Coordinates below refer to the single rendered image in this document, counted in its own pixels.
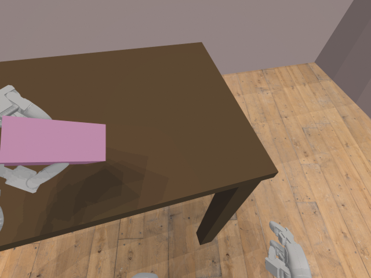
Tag table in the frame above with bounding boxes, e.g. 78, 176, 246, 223
0, 42, 278, 251

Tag right robot hand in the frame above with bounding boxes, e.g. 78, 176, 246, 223
265, 221, 312, 278

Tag left robot hand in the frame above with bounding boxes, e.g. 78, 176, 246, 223
0, 85, 69, 193

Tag sponge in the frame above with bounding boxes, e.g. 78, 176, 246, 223
0, 115, 106, 166

